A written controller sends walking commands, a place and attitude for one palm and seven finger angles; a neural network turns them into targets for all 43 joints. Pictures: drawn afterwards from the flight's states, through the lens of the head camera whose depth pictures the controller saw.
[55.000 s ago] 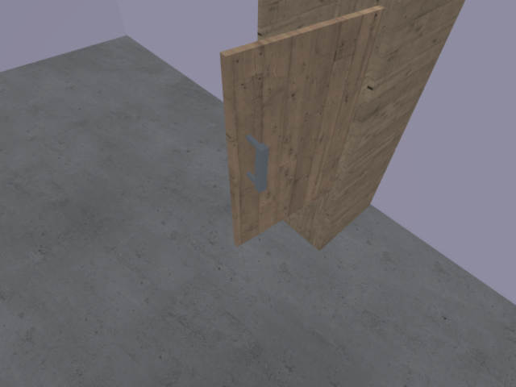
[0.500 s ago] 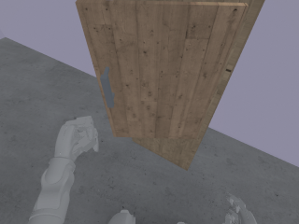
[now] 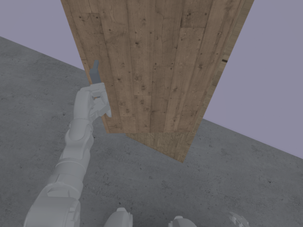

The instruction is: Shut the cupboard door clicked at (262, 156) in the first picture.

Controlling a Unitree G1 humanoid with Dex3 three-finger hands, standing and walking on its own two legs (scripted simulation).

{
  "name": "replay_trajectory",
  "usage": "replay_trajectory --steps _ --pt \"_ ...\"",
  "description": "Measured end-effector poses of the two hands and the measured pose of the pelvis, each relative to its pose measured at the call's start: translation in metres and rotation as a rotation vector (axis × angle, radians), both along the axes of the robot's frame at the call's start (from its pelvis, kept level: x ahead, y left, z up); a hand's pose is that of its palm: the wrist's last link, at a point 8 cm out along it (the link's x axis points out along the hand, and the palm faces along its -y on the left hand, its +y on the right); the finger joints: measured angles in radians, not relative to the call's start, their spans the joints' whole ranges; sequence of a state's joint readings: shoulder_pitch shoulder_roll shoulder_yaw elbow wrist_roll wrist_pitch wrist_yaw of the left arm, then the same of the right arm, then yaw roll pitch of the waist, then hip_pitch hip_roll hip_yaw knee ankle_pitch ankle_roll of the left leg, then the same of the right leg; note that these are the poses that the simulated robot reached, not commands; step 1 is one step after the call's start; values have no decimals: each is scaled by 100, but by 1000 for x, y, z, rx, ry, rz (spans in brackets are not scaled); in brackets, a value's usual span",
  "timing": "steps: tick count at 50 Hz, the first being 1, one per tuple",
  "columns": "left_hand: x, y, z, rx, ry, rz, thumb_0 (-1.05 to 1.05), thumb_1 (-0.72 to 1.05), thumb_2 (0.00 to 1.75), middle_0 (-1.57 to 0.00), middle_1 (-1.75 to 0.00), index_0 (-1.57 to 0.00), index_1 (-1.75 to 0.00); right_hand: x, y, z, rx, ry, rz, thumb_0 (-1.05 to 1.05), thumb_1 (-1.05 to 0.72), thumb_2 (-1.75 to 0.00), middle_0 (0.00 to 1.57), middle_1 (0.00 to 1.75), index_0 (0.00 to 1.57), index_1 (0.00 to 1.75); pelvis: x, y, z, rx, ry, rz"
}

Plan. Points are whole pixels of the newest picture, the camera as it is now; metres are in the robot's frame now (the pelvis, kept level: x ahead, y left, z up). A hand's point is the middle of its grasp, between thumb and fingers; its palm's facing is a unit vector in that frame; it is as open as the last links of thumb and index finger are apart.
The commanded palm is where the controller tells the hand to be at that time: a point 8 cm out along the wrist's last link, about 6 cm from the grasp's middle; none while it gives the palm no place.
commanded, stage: bring the fist close to the handle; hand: left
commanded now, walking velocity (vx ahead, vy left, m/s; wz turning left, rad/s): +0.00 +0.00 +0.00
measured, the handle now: (99, 82) +0.51 +0.16 +0.07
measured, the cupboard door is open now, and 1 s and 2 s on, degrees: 29 25 8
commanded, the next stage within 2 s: push the door shut along its arc in 0.36 s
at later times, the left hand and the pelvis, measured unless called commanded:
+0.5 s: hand (108, 106) +0.41 +0.12 +0.08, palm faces +0.01 -1.00 -0.01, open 3.1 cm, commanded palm +0.39 +0.17 +0.08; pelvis +0.00 -0.01 +0.00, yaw +0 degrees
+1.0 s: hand (107, 92) +0.46 +0.13 +0.08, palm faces -0.10 -0.99 -0.03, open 3.1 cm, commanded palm +0.46 +0.16 +0.08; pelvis -0.01 -0.01 -0.01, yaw +0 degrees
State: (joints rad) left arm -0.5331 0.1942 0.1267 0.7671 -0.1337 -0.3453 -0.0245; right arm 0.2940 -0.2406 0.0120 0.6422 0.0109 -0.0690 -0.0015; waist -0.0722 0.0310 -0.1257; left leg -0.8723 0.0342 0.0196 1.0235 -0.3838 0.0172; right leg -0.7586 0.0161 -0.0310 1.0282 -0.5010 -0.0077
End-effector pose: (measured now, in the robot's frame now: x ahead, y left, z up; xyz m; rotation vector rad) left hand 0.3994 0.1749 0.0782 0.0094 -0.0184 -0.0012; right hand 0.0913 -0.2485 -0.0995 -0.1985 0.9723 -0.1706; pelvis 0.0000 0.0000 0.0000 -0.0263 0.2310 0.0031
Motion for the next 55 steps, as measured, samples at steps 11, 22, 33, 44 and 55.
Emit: replay_trajectory --steps 11,22,33,44,55 --pt "-2 5 -7 7 4 22 1 90 90 -130 -150 -129 -150 -37 -10 -5 13 118 -64 1 -90 -90 20 30 20 30 5 -3 3 10 6 -21" --pt "-7 -1 -1 5 -22 8 1 90 90 -130 -150 -130 -150 -17 -15 -2 -2 69 -44 1 -91 -90 20 30 20 30 3 -6 3 7 -5 -8" --pt "3 1 0 25 -9 -17 1 90 90 -131 -150 -130 -150 2 -14 1 -3 13 -14 1 -90 -90 20 30 20 30 -2 -10 0 7 -4 0" --pt "32 7 6 27 -3 -75 1 90 90 -133 -150 -130 -150 -35 -18 -14 -15 125 -47 1 -90 -90 20 30 20 30 -5 -8 -8 -1 36 6" --pt "63 4 4 22 19 -130 1 90 90 -133 -150 -131 -150 -83 -20 -21 -46 235 -97 1 -90 -90 20 30 20 30 -12 -3 -18 -17 82 8"
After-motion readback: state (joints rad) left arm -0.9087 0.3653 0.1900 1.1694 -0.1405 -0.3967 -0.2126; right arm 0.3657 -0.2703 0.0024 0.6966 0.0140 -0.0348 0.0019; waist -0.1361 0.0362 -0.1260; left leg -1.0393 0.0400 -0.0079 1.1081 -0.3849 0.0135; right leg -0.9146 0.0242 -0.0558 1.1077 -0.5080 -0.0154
